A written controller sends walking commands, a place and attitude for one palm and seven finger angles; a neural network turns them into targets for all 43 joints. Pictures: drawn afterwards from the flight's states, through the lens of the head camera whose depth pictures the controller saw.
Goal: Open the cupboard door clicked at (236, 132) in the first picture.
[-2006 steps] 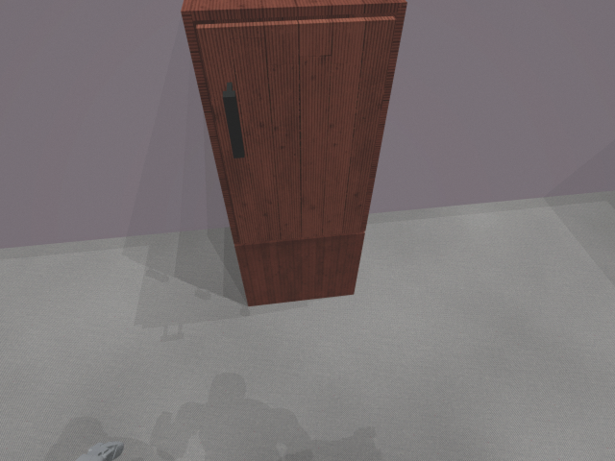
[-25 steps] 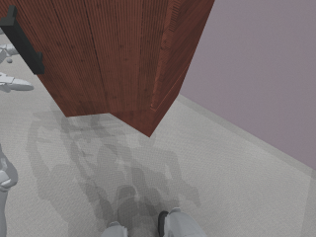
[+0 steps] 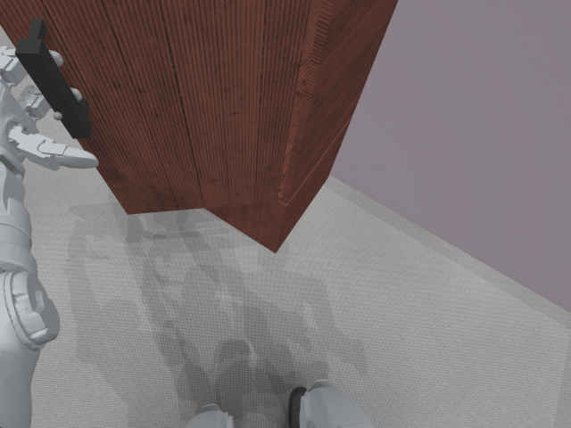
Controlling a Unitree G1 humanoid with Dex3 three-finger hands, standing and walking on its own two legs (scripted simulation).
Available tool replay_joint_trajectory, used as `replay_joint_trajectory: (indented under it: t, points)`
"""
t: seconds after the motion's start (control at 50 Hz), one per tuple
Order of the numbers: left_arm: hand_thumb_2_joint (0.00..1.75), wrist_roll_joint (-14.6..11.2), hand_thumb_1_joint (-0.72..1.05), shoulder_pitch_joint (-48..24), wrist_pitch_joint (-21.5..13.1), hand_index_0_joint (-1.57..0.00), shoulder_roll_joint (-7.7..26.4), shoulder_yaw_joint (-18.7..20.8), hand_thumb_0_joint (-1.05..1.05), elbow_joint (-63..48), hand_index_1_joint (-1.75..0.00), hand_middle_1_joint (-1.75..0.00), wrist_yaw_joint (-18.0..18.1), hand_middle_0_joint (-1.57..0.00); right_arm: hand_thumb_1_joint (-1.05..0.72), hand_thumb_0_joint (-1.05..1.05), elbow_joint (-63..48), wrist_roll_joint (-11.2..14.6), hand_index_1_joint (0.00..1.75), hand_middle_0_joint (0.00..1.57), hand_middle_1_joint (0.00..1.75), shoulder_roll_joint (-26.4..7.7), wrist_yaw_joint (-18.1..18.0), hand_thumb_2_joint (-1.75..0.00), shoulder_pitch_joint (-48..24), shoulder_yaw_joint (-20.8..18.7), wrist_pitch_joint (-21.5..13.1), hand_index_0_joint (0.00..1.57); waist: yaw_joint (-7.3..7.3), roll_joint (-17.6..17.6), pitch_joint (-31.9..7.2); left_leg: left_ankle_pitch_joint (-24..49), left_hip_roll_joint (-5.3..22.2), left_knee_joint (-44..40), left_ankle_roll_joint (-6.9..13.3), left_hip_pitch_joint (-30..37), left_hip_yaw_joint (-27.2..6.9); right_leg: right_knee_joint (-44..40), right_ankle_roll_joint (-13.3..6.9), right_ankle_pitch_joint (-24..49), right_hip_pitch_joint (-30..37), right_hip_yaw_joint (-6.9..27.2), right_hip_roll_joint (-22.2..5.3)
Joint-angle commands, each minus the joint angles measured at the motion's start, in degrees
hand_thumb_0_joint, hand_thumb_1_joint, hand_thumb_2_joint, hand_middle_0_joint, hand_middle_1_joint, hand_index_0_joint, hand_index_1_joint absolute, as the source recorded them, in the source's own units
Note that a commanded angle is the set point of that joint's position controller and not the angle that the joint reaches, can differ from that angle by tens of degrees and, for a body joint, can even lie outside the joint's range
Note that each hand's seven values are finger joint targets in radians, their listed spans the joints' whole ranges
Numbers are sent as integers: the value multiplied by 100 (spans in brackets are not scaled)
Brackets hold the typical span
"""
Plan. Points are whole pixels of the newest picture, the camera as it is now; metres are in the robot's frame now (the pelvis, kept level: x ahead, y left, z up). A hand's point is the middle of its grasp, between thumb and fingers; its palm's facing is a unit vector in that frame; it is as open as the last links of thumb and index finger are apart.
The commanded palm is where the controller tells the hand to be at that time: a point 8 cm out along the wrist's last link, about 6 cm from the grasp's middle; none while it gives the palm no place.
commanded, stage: slide the fingers in behind the handle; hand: left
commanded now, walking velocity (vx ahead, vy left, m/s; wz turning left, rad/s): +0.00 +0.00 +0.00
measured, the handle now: (61, 83) +0.55 +0.26 +0.10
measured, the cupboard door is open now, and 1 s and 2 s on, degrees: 41 41 54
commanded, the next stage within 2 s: close the thumb around the handle in 0.52 s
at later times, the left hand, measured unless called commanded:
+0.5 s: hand (64, 117) +0.49 +0.24 +0.10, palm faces +0.07 -1.00 -0.01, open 14.0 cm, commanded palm +0.47 +0.29 +0.09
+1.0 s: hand (61, 116) +0.50 +0.25 +0.10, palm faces +0.06 -1.00 -0.02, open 10.0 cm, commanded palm +0.47 +0.29 +0.09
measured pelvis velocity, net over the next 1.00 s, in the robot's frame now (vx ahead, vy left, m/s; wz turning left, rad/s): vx -0.01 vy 0.00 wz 0.00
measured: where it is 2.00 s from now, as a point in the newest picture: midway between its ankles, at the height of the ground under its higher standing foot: outside the picture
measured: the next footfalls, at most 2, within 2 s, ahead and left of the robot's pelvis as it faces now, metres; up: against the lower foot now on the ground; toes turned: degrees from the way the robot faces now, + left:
none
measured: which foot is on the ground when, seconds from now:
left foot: down 0.00-1.00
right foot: down 0.00-1.00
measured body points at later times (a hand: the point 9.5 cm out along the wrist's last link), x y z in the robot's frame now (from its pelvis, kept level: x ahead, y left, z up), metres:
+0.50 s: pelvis +0.00 +0.00 +0.00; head +0.12 +0.01 +0.44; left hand +0.48 +0.30 +0.10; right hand -0.01 -0.27 -0.11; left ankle -0.04 +0.09 -0.69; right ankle +0.03 -0.12 -0.69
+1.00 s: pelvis -0.01 +0.00 +0.00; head +0.12 +0.02 +0.43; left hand +0.49 +0.30 +0.10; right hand -0.01 -0.27 -0.11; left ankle -0.04 +0.09 -0.69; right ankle +0.03 -0.12 -0.69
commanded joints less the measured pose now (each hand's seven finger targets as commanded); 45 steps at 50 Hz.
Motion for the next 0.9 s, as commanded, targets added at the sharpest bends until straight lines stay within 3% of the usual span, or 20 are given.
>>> replay_joint_trajectory:
  t: [0.0,0.02,0.06,0.1,0.18,0.22,0.3,0.4,0.44,0.46,0.52,0.56,0.58,0.6,0.64,0.68,0.76,0.84,0.86,0.88]
  points:
    - [30,-113,-50,-2386,-333,-30,1622,193,0,-1113,-120,-120,104,-30,-90,0,-235,-43,30,20,30,-1087,-81,-90,1061,-412,-99,20,-16,825,-2599,3108,-109,-558,-93,1220,-445,-89,-67,2026,1756,346,223]
    - [30,-102,-50,-2498,-349,-30,1590,145,0,-1176,-120,-120,135,-30,-90,0,-222,-53,30,20,30,-1082,-81,-90,1061,-409,-109,20,-66,793,-2593,3047,-107,-562,-83,1183,-430,-91,-55,2054,1791,361,221]
    - [30,-64,-50,-2589,-446,-30,1615,153,0,-1368,-120,-120,198,-30,-90,0,-231,-66,30,20,30,-1075,-70,-90,1068,-408,-125,20,-8,1073,-2676,3186,-113,-569,-117,1330,-467,-53,-96,2026,1748,347,219]
    - [30,-53,-50,-2452,-466,-30,1405,62,0,-1350,-120,-120,239,-30,-90,0,-204,-73,30,20,30,-1044,-43,-90,1096,-432,-126,20,-7,1061,-2794,3480,-78,-534,-151,1538,-488,-52,-75,2092,1663,327,230]
    - [30,-76,-50,-2408,-473,-30,1493,184,0,-1413,-120,-120,298,-30,-90,0,-188,-71,30,20,30,-1055,-27,-90,1094,-445,-122,20,33,1078,-2847,3584,-69,-548,-154,1551,-466,-52,-68,2198,1744,339,228]
    - [30,-55,-50,-2153,-434,-30,1562,262,0,-1265,-120,-120,316,-30,-90,0,-220,-60,30,20,30,-1053,-24,-90,1098,-446,-110,20,88,782,-2727,3444,-85,-582,-116,1307,-425,-71,-60,2283,1954,361,223]
    - [30,-38,-50,-2020,-478,-30,1669,352,0,-1372,-120,-120,339,-30,-90,0,-287,-50,30,20,30,-1045,-22,-90,1060,-446,-99,20,153,779,-2751,3313,-113,-629,-89,1193,-354,-80,-68,2381,2162,407,210]
    - [30,-136,-50,-1893,-479,-30,1528,297,0,-1101,-120,-120,222,-30,-90,0,-283,-30,30,20,30,-1060,-45,-90,1014,-446,-120,20,94,522,-2473,2930,-137,-670,-50,966,-293,-139,-50,2301,2201,438,208]
    - [30,-96,-50,-2220,-466,-30,1447,104,0,-1184,-120,-120,165,-30,-90,0,-247,-23,30,20,30,-1060,-63,-90,979,-434,-137,20,-5,627,-2366,2659,-150,-709,-44,927,-300,-163,-41,2111,2106,432,192]
    - [30,-120,-50,-2242,-509,-30,1456,146,0,-1278,-120,-120,154,-30,-90,0,-271,-29,30,20,30,-1056,-70,-90,985,-437,-153,20,45,811,-2426,2722,-159,-686,-43,1041,-314,-153,-71,2067,2034,442,194]
    - [30,-146,-50,-2360,-516,-30,1539,164,0,-1125,-120,-120,118,-30,-90,0,-197,-30,30,20,30,-1077,-103,-90,992,-421,-188,20,-8,611,-2426,2602,-157,-672,-50,957,-346,-162,-52,2002,2053,448,189]
    - [30,-150,-50,-2504,-547,-30,1410,41,0,-1264,-120,-120,105,-30,-90,0,-190,-40,30,20,30,-1068,-109,-90,983,-415,-209,20,-31,948,-2504,2758,-153,-653,-77,1186,-382,-125,-79,1933,1838,414,189]
    - [30,-152,-50,-2490,-526,-30,1404,45,0,-1139,-120,-120,105,-30,-90,0,-161,-42,30,20,30,-1066,-105,-90,977,-416,-220,20,-42,920,-2493,2708,-147,-628,-81,1182,-378,-143,-60,1869,1770,419,191]
    - [30,-128,-50,-2441,-490,-30,1539,132,0,-960,-120,-120,123,-30,-90,0,-135,-43,30,20,30,-1094,-116,-90,1000,-406,-222,20,-44,651,-2425,2575,-140,-630,-66,1018,-407,-138,-55,1791,1804,407,193]
    - [35,-90,-39,-2532,-483,-31,1647,164,0,-1045,-121,-121,126,-31,-90,0,-172,-45,30,20,30,-1103,-123,-90,989,-404,-233,20,-27,730,-2489,2516,-165,-637,-55,909,-376,-132,-50,1861,1954,449,174]
    - [40,-60,-28,-2492,-564,-32,1608,141,0,-1322,-122,-122,136,-32,-90,0,-196,-55,30,20,30,-1071,-105,-90,998,-420,-241,20,61,1150,-2876,3012,-146,-593,-121,1345,-426,-56,-82,1993,1857,412,179]
    - [49,-191,-5,-2311,-502,-33,1362,76,0,-1143,-125,-125,122,-33,-90,0,-197,-49,30,20,30,-1078,-78,-90,998,-427,-221,20,-11,771,-2583,3008,-118,-586,-97,1223,-416,-92,-72,2016,1805,374,218]
    - [59,-51,17,-2431,-392,-35,1710,188,0,-982,-127,-127,170,-35,-90,0,-206,-35,30,20,30,-1113,-109,-90,997,-395,-207,20,-5,632,-2330,2501,-144,-670,-63,848,-412,-129,-57,1767,1861,392,193]
    - [61,-70,23,-2523,-429,-35,1619,145,0,-1078,-128,-128,181,-35,-90,0,-222,-52,30,20,30,-1107,-110,-90,1004,-393,-222,20,-37,830,-2404,2547,-154,-649,-57,950,-389,-125,-68,1783,1799,414,192]
    - [64,-31,28,-2568,-461,-36,1753,210,0,-1167,-128,-128,180,-36,-90,0,-190,-55,30,20,30,-1098,-116,-90,1018,-402,-227,20,1,936,-2607,2698,-140,-617,-85,1070,-408,-92,-63,1847,1822,413,183]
